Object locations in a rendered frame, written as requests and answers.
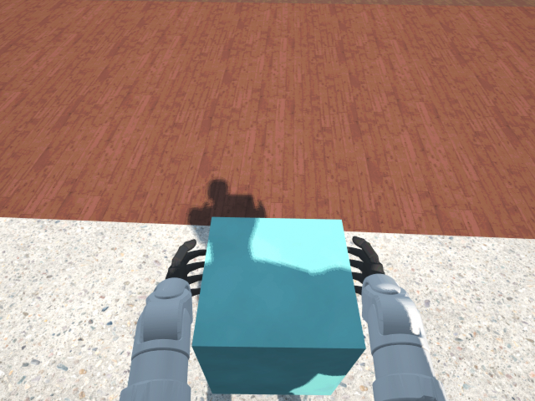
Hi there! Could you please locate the carton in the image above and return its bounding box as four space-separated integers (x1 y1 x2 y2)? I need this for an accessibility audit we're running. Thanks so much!
191 217 366 395

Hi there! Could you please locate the right robot forearm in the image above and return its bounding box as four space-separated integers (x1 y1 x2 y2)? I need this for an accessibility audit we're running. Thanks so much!
361 274 448 401

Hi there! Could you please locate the left robot forearm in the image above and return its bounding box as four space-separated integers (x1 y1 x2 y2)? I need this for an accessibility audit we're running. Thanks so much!
120 277 193 401

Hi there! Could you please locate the robot left hand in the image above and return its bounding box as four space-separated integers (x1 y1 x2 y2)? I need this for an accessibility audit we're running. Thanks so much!
166 239 206 296

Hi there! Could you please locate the robot right hand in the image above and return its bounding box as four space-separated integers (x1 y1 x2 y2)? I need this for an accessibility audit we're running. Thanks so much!
347 236 385 295

